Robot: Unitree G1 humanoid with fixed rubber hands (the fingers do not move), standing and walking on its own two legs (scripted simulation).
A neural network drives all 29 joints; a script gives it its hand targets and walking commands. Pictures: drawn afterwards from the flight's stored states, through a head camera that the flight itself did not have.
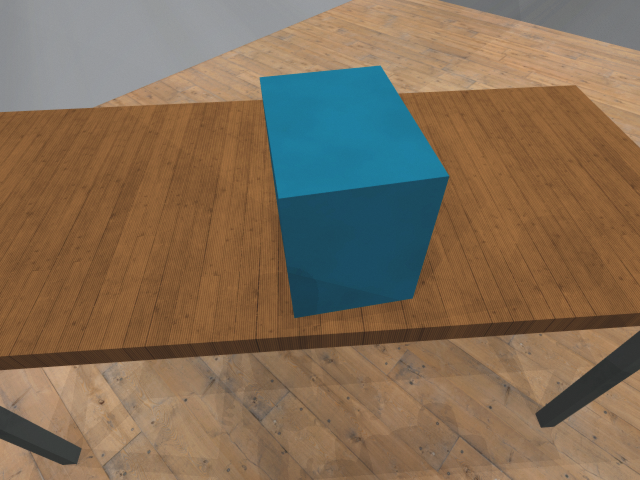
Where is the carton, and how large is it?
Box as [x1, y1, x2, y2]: [260, 66, 448, 317]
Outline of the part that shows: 380,66 260,77 276,199 294,317 412,298 448,175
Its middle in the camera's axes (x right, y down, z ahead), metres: +0.02 -0.07 +0.58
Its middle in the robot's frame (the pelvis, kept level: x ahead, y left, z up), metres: +0.49 -0.01 +0.09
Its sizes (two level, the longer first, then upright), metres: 0.265 0.183 0.240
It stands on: a table, 0.74 m high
